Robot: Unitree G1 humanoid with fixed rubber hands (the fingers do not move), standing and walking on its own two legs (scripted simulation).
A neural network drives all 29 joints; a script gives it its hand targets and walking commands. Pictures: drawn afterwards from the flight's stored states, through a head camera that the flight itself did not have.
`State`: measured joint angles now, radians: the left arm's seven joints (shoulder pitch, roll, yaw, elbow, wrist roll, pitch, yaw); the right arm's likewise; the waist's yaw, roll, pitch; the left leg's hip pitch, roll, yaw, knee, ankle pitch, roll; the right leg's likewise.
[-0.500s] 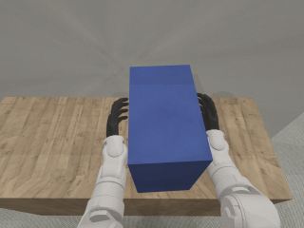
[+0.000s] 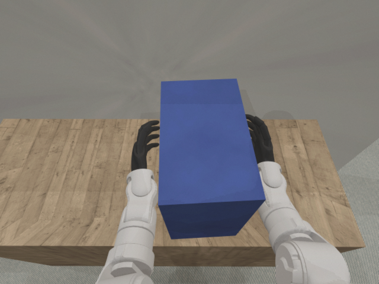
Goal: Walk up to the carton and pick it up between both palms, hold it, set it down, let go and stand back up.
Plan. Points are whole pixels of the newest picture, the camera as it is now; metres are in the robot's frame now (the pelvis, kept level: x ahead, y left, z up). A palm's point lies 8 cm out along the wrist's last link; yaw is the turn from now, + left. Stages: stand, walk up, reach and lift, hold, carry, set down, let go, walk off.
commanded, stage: set down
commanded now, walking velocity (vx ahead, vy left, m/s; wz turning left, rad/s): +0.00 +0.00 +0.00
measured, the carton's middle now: (201, 165) +0.38 -0.02 -0.03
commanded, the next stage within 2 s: none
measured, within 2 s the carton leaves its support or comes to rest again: neither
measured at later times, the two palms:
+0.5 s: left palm (142, 170) +0.35 +0.11 +0.00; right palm (259, 159) +0.38 -0.15 +0.00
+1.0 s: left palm (139, 204) +0.29 +0.12 -0.03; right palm (262, 176) +0.34 -0.15 -0.01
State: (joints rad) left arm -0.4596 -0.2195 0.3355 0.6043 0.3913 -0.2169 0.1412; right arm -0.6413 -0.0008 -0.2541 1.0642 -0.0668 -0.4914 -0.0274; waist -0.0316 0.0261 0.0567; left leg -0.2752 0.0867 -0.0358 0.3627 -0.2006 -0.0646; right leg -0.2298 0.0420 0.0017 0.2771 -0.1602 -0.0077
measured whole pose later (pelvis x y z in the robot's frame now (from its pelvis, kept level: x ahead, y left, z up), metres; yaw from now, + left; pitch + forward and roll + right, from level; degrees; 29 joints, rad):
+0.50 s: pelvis -0.01 -0.01 +0.00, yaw +0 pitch +12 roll -1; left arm -0.50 -0.19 0.33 0.73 0.29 -0.24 0.21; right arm -0.68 -0.07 -0.07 1.16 0.03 -0.47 -0.12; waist 0.00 0.03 -0.01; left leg -0.40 0.09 -0.04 0.36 -0.17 -0.08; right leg -0.39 0.04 0.00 0.36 -0.17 -0.02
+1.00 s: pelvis -0.03 -0.01 -0.01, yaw +0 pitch +10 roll +0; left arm -0.37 -0.17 0.30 0.83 0.25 -0.34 0.20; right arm -0.66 -0.09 0.02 1.28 0.06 -0.56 -0.09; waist 0.01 0.03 -0.02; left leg -0.41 0.09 -0.04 0.36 -0.14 -0.08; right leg -0.41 0.04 0.00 0.38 -0.15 -0.02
